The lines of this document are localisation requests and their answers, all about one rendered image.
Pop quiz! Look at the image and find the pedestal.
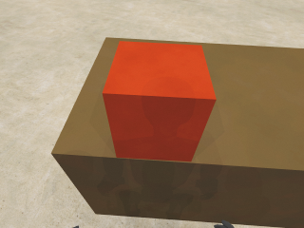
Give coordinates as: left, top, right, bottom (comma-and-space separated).
51, 37, 304, 228

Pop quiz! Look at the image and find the carton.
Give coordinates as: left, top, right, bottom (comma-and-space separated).
102, 41, 217, 162

